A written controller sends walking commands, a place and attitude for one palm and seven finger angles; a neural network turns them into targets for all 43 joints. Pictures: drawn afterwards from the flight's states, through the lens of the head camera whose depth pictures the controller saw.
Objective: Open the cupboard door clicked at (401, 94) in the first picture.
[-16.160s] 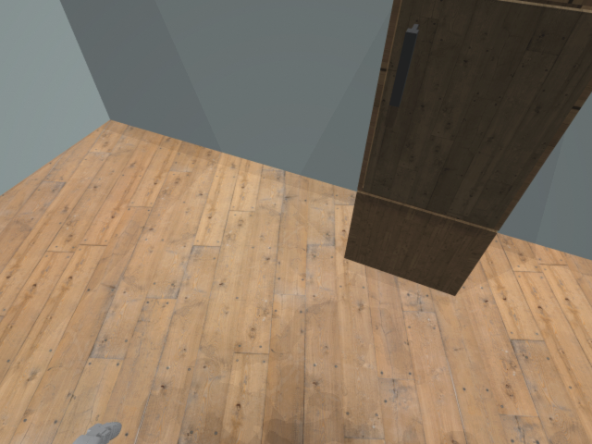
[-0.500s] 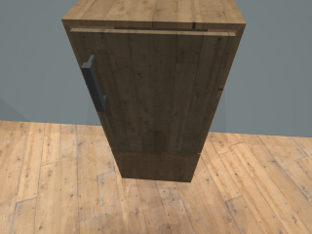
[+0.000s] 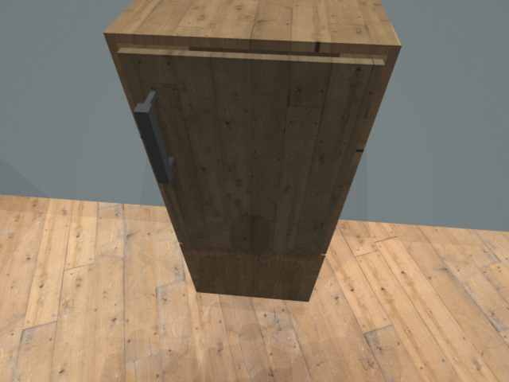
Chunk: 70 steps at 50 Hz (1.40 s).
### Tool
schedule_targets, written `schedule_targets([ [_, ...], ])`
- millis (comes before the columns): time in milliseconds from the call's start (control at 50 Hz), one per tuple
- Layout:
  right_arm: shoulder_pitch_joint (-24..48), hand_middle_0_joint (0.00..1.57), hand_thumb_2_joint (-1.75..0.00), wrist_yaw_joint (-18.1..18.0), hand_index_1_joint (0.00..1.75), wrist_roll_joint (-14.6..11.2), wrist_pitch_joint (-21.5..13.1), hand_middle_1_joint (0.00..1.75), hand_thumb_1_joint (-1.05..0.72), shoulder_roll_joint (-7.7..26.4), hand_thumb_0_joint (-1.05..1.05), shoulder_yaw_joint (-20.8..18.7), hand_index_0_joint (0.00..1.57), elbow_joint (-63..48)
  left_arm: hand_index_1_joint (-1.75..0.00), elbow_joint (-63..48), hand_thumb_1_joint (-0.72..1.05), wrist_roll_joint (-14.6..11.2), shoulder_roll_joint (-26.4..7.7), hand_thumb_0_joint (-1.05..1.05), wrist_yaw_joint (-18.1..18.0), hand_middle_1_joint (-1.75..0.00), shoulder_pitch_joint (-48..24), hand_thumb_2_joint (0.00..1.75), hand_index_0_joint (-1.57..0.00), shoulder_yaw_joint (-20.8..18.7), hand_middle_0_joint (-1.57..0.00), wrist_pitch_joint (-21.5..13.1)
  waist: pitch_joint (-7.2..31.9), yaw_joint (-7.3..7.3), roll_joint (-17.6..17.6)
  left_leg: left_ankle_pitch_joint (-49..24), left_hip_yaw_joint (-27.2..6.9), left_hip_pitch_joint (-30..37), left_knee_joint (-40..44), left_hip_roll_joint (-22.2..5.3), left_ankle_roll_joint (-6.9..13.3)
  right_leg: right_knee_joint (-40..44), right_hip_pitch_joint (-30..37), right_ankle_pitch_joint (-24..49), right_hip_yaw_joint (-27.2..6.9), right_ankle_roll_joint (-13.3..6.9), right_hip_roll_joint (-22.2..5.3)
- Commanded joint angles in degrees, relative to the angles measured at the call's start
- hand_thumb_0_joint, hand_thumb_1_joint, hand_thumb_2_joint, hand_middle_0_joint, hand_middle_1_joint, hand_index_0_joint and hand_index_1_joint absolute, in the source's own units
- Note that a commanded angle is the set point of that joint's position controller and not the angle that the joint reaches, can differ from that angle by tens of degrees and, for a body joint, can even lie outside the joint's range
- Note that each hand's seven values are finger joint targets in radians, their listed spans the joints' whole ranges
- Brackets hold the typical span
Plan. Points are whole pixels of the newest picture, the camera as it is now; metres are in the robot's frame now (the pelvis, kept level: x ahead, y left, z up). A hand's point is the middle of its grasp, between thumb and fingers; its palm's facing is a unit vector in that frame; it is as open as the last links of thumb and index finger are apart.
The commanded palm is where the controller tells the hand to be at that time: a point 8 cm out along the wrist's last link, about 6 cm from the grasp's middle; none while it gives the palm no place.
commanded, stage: look again from close up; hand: left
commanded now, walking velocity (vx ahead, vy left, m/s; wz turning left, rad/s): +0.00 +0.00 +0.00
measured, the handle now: (159, 139) +0.50 +0.22 +0.09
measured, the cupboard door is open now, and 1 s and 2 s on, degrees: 0 0 0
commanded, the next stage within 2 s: raise the hand with hooked fingers in 0.28 s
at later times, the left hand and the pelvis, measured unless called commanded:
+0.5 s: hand out of the picture +0.10 +0.20 -0.09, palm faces +0.25 -0.95 -0.19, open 7.4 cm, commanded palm +0.09 +0.25 -0.06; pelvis -0.02 +0.01 +0.00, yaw +2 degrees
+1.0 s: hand (88, 381) +0.12 +0.23 +0.01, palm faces +0.02 -1.00 -0.07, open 9.8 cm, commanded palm +0.10 +0.28 +0.00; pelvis -0.08 +0.03 -0.07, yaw +4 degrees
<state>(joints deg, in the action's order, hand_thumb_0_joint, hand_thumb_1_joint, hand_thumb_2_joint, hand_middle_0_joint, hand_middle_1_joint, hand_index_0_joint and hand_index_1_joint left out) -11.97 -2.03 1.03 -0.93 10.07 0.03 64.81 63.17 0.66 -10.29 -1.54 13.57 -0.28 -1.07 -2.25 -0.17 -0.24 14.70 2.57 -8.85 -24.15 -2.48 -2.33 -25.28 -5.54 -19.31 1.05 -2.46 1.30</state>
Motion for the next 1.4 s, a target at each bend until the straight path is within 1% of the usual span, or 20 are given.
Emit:
schedule_targets([
  [0, -2.4, 0.20, -0.90, -0.3, 0.30, -0.2, -0.6, 0.30, -0.90, 6.1, 0.00, -0.9, 0.20, -1.7, -0.30, -1.7, 0.90, -0.1, -7.1, 0.00, -0.6, -0.30, 2.9, 0.90, -0.20, -1.3, -0.20, -0.7, 0.1, -0.31, 0.0, -14.7, -2.7, 2.5, 2.2, -4.1, 2.9, 4.5, -3.6, 22.0, -5.1, 0.1, -7.2],
  [340, -3.3, 0.20, -0.90, -0.3, 0.30, -0.3, -0.4, 0.30, -0.90, 5.1, 0.00, -1.0, 0.20, -1.0, -0.30, -0.9, 0.90, -0.1, -6.3, 0.00, -0.7, -0.30, 4.2, 0.90, -0.20, -1.0, -0.20, -0.8, -1.3, -0.30, -0.7, -12.5, -2.8, 1.7, 2.4, -3.7, 2.6, 5.6, -4.5, 20.2, -5.1, 0.2, -7.3],
  [360, 2.0, 0.20, -0.90, 0.2, 0.30, -0.9, -0.8, 0.30, -0.90, 5.6, 0.00, -1.3, 0.20, -5.3, -0.30, 1.1, 0.90, 0.8, -5.6, 0.00, -3.2, -0.30, 11.5, 0.90, -0.20, -1.2, -0.20, -2.3, -1.3, -2.38, -2.1, -11.2, 0.9, -3.9, -13.7, -3.1, 1.4, 5.4, -4.5, 53.2, -11.1, 5.0, -12.2],
  [380, -0.7, 0.20, -0.90, -2.5, 0.30, -3.5, -9.7, 0.30, -0.90, 15.0, 0.00, -1.6, 0.20, -24.0, -0.32, -87.1, 0.88, -11.9, -19.7, 0.00, -1.3, -0.32, -32.8, 0.89, -0.20, -6.7, -0.20, -15.3, 25.7, 4.58, 7.1, -19.6, -0.5, 10.1, -2.6, 3.1, 4.9, -1.5, 2.2, 48.3, -5.5, 1.4, -7.3],
  [400, 2.2, 0.20, -0.90, -4.3, 0.30, -2.2, -14.4, 0.30, -0.90, 9.8, 0.00, -1.0, 0.20, -21.5, -0.33, -70.6, 0.85, -7.2, -15.7, 0.00, -2.6, -0.33, -6.1, 0.88, -0.20, -8.1, -0.20, -12.3, 26.0, -1.51, 19.8, -30.5, 1.4, 15.6, -1.1, 2.2, 5.7, -4.8, 1.6, 34.9, -3.5, -0.2, -3.2],
  [420, 2.4, 0.20, -0.90, -4.5, 0.30, -2.9, -15.5, 0.30, -0.90, 10.3, 0.00, -1.6, 0.20, -19.4, -0.34, -67.7, 0.83, -8.1, -12.5, 0.00, -5.4, -0.34, -5.2, 0.87, -0.21, -5.9, -0.21, -9.9, 19.4, -0.61, 17.4, -25.6, -0.3, 10.0, -2.2, 0.9, 3.8, -2.4, -4.6, 19.0, 0.1, 0.3, -2.8],
  [440, 0.6, 0.20, -0.90, -3.9, 0.30, -3.9, -15.2, 0.30, -0.90, 7.3, 0.00, -1.7, 0.20, -18.7, -0.36, -52.4, 0.81, -9.0, 2.9, 0.00, -4.4, -0.36, 11.4, 0.86, -0.21, 1.9, -0.21, -4.4, 10.4, 1.57, 8.6, -22.1, -0.5, 5.0, -2.2, -0.5, 4.6, -2.1, -8.5, 18.5, 2.3, 1.4, -2.6],
  [460, 2.2, 0.20, -0.90, -3.7, 0.30, -4.7, -15.7, 0.30, -0.90, 9.8, 0.00, -2.1, 0.20, -23.9, -0.37, -65.6, 0.78, -12.1, -0.2, 0.00, -2.9, -0.37, -1.1, 0.85, -0.21, -0.4, -0.21, -6.7, 4.7, 2.34, 1.6, -17.9, -2.5, 0.1, -3.4, 0.3, 4.5, -2.4, -11.0, 19.6, 2.7, 2.4, -2.7],
  [500, 1.7, 0.20, -0.90, -3.9, 0.30, -2.5, -16.8, 0.30, -0.90, 11.6, 0.00, -3.7, 0.20, -25.5, -0.40, -61.3, 0.74, -11.3, -3.8, 0.00, 0.2, -0.40, 2.1, 0.83, -0.21, -5.0, -0.21, -12.7, 3.7, 3.75, -10.0, -12.0, -2.2, -5.0, -8.5, 1.8, 4.8, -4.0, -19.0, 15.7, 3.4, 3.4, -2.0],
  [560, 3.3, 0.20, -0.90, -2.0, 0.30, -1.5, -16.7, 0.30, -0.90, 10.7, 0.00, -4.3, 0.20, -29.5, -0.45, -46.3, 0.67, -12.6, 0.4, 0.00, 8.2, -0.45, 15.6, 0.80, -0.22, -7.1, -0.22, -21.8, 1.4, -0.88, -18.4, -3.4, -2.6, -19.7, -14.9, 3.0, 2.9, -10.9, -26.5, 7.9, 2.8, 3.6, -1.7],
  [600, 5.2, 0.20, -0.90, -0.3, 0.30, -1.4, -16.9, 0.30, -0.90, 11.2, 0.00, -4.7, 0.20, -32.9, -0.48, -46.7, 0.62, -14.8, -0.7, 0.00, 15.9, -0.48, 20.0, 0.78, -0.22, -8.3, -0.22, -28.9, 6.1, -3.18, -16.8, -1.2, -1.8, -25.8, -19.4, 3.8, 2.0, -15.4, -25.5, 9.4, -0.2, 3.3, -2.8],
  [640, 5.4, 0.20, -0.90, 1.2, 0.30, -2.1, -16.8, 0.30, -0.90, 12.2, 0.00, -5.2, 0.20, -36.6, -0.51, -47.6, 0.57, -16.3, -5.7, 0.00, 24.3, -0.51, 19.3, 0.76, -0.22, -12.0, -0.22, -32.8, 11.9, -3.80, -5.8, -3.6, -0.7, -26.5, -23.2, 4.7, 1.4, -19.8, -22.5, 15.2, -2.3, 1.8, -3.9],
  [700, 7.2, 0.20, -0.90, 0.6, 0.30, -2.9, -15.7, 0.30, -0.90, 11.9, 0.00, -5.0, 0.20, -43.0, -0.55, -59.5, 0.50, -18.3, -11.1, 0.00, 27.1, -0.55, 13.0, 0.73, -0.23, -16.5, -0.23, -30.0, 20.1, -4.32, -0.9, -2.0, 1.2, -26.5, -25.4, 5.2, 2.7, -19.8, -21.6, 9.1, -4.2, 2.2, -3.9],
  [760, 5.4, 0.20, -0.90, -0.5, 0.30, -3.0, -15.0, 0.30, -0.90, 10.7, 0.00, -4.3, 0.20, -45.1, -0.60, -71.1, 0.43, -20.3, -10.3, 0.00, 23.0, -0.60, 1.5, 0.70, -0.23, -16.2, -0.23, -28.6, 17.9, -1.51, 3.5, 4.0, -0.6, -24.6, -25.9, 3.9, 3.5, -18.0, -29.0, -6.3, -4.0, 2.0, -2.2],
  [820, 2.7, 0.20, -0.90, -1.7, 0.30, -2.1, -15.4, 0.30, -0.90, 10.9, 0.00, -2.8, 0.20, -43.4, -0.64, -83.3, 0.36, -18.2, -10.8, 0.00, 18.4, -0.64, -11.6, 0.67, -0.24, -12.4, -0.24, -31.3, 15.6, 2.78, 5.9, 5.8, -4.0, -22.4, -26.4, 1.9, 4.3, -20.6, -34.3, -6.3, -1.5, 1.2, -0.5],
  [920, 0.7, 0.20, -0.90, -2.8, 0.30, -2.4, -16.9, 0.30, -0.90, 12.0, 0.00, -1.4, 0.20, -40.7, -0.72, -78.8, 0.25, -15.0, -9.0, 0.00, 19.2, -0.72, -8.8, 0.62, -0.25, -5.8, -0.25, -28.9, 13.4, 4.75, 7.6, 8.0, -6.9, -21.2, -24.4, 1.1, 4.3, -21.3, -36.1, -5.4, 1.4, 0.9, 0.6],
  [1040, 3.6, 0.20, -0.90, -3.4, 0.30, -4.0, -15.3, 0.30, -0.90, 11.8, 0.00, -0.8, 0.20, -43.3, -0.81, -68.0, 0.11, -16.6, -13.8, 0.00, 21.9, -0.81, -0.2, 0.56, -0.26, -13.8, -0.26, -12.5, 14.4, -0.94, 1.5, 11.1, -6.5, -22.8, -17.5, 2.0, 3.7, -16.5, -28.0, -8.3, 2.5, 1.5, 0.0],
  [1120, 5.0, 0.20, -0.90, -3.7, 0.30, -3.4, -14.9, 0.30, -0.90, 10.5, 0.00, 0.0, 0.20, -44.1, -0.87, -74.7, 0.01, -20.6, -16.2, 0.00, 18.1, -0.87, -1.9, 0.52, -0.26, -21.0, -0.26, -10.9, 16.6, -3.51, 1.3, 6.8, -6.2, -19.7, -15.5, 1.8, 3.1, -15.9, -23.2, -5.8, 3.4, 1.2, 0.4],
  [1280, 0.5, 0.20, -0.90, -2.9, 0.30, -3.0, -17.8, 0.30, -0.90, 12.3, 0.00, 0.0, 0.20, -40.3, -0.99, -73.5, -0.17, -17.1, -14.1, 0.00, 18.4, -0.99, -11.2, 0.44, -0.28, -14.5, -0.28, -18.0, 11.7, 1.81, 5.2, 10.6, -7.0, -16.4, -13.7, 1.1, 3.3, -14.9, -27.7, -5.8, 3.5, 1.3, 0.5],
  [1380, 0.8, 0.20, -0.90, -4.3, 0.30, -3.9, -18.6, 0.30, -0.90, 13.4, 0.00, -0.6, 0.20, -39.9, -1.07, -70.7, -0.29, -18.9, -20.1, 0.00, 23.3, -1.07, -13.2, 0.39, -0.29, -19.7, -0.29, -13.6, 15.9, 0.14, 4.0, 6.5, -6.4, -13.0, -12.7, 1.5, 3.6, -12.1, -22.6, -2.7, 2.8, 1.4, 0.1],
])
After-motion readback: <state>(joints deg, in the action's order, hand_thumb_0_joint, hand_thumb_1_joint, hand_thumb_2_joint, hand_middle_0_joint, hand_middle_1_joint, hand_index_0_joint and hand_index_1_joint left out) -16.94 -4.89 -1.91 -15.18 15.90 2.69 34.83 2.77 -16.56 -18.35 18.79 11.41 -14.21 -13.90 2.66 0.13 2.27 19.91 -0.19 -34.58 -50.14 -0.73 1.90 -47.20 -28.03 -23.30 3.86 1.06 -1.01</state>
